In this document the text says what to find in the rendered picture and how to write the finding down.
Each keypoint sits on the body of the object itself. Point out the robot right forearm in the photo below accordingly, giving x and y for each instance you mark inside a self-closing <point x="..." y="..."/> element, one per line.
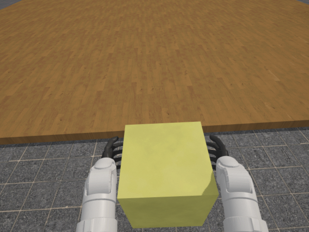
<point x="239" y="199"/>

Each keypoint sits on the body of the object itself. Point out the robot left forearm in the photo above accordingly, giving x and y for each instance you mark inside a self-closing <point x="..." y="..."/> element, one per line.
<point x="99" y="199"/>

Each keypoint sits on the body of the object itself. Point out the robot left hand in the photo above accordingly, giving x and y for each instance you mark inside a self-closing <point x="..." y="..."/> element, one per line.
<point x="109" y="153"/>

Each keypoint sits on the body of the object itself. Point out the robot right hand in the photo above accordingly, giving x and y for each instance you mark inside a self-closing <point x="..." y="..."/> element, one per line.
<point x="220" y="149"/>

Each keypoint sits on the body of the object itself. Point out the carton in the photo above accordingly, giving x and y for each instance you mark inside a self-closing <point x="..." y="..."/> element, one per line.
<point x="166" y="177"/>

